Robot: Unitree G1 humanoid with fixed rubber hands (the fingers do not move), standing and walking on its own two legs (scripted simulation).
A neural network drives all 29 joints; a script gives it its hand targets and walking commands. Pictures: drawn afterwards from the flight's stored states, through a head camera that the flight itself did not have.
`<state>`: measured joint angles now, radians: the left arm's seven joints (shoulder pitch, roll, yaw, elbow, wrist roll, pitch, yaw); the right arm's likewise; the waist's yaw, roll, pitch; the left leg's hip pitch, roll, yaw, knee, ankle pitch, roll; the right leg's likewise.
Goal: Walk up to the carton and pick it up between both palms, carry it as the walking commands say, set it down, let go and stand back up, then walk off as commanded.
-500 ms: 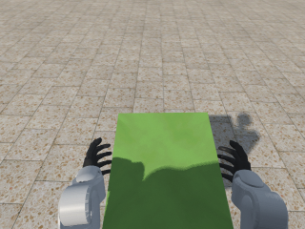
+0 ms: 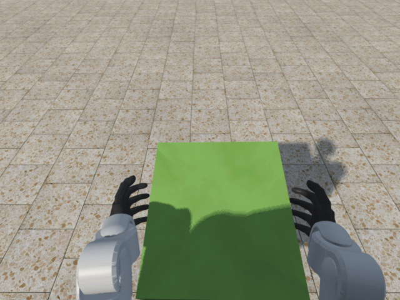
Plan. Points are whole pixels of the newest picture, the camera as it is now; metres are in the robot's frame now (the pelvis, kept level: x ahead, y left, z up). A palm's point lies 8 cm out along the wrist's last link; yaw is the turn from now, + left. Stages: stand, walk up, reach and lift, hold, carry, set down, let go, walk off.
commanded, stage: carry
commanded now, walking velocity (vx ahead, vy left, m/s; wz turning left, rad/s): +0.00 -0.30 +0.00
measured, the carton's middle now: (217, 221) +0.30 -0.01 +0.01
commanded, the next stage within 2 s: none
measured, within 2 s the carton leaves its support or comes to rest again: neither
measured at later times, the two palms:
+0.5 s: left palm (251, 243) +0.22 -0.06 +0.09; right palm out of the picture +0.20 -0.38 +0.09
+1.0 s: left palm (390, 268) +0.18 -0.25 +0.10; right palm out of the picture +0.17 -0.57 +0.10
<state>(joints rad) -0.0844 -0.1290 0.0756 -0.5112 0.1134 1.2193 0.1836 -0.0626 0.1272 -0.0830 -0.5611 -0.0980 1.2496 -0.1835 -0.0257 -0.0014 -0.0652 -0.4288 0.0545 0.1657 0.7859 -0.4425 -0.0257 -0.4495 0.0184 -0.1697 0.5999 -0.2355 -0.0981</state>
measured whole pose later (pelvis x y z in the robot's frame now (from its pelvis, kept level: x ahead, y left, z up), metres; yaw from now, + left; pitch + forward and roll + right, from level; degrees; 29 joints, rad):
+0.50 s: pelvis -0.04 -0.20 +0.01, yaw +0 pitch +4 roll +0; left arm -0.08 -0.13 0.07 -0.48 0.11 1.22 0.18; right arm -0.05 0.13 -0.08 -0.56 -0.10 1.26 -0.19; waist -0.03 0.03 -0.02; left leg -0.55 0.10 0.10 1.12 -0.53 -0.06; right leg -0.42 -0.04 -0.13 0.58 -0.22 -0.04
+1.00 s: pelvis -0.08 -0.41 +0.00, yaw -1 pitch +4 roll -2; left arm -0.10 -0.13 0.06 -0.52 0.11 1.22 0.20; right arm -0.07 0.13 -0.10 -0.56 -0.11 1.24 -0.16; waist 0.01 0.05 -0.04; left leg -0.46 0.25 0.03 0.81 -0.49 -0.10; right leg -0.42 -0.05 -0.11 0.58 -0.19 0.02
